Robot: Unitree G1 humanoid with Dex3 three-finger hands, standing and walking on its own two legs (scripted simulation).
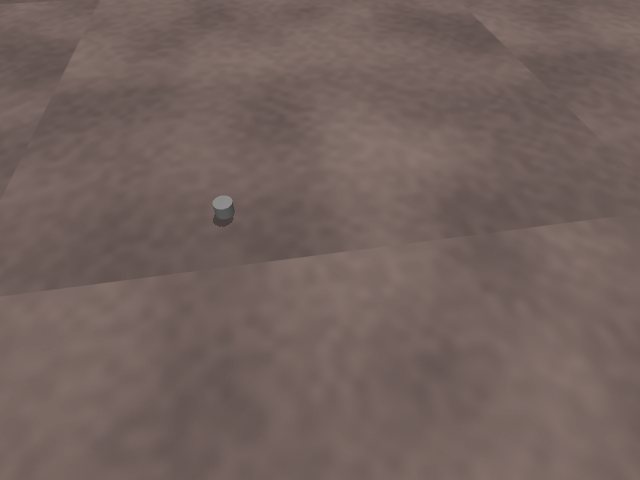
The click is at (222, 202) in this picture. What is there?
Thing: low tin
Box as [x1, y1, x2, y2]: [212, 195, 234, 218]
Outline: 218,196 213,200 212,203 216,216 219,218 227,218 231,216 234,212 234,209 230,197 224,195
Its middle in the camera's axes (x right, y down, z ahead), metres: -0.41 -0.14 +1.70
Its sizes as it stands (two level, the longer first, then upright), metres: 0.085 0.085 0.061
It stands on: the floor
